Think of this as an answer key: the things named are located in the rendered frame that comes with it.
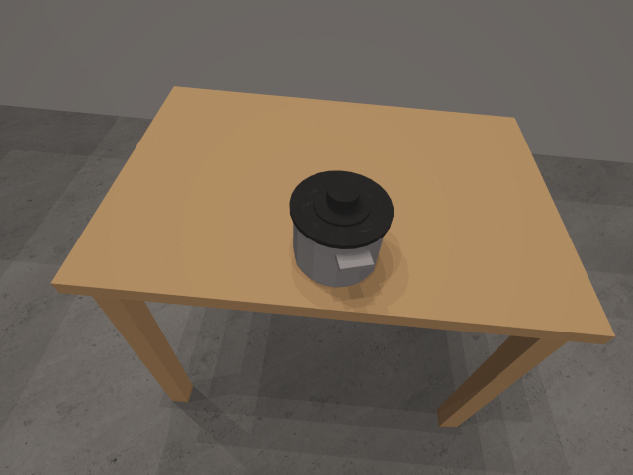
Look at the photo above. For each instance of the lid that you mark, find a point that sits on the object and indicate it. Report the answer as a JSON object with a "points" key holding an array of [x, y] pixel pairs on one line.
{"points": [[358, 227]]}

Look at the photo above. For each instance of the knob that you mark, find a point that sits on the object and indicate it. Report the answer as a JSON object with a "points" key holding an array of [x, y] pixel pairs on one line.
{"points": [[342, 194]]}

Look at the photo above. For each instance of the table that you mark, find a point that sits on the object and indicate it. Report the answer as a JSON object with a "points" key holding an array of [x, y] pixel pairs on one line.
{"points": [[200, 216]]}

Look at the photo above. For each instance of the pot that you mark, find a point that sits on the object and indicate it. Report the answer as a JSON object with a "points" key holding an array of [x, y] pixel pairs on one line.
{"points": [[332, 266]]}

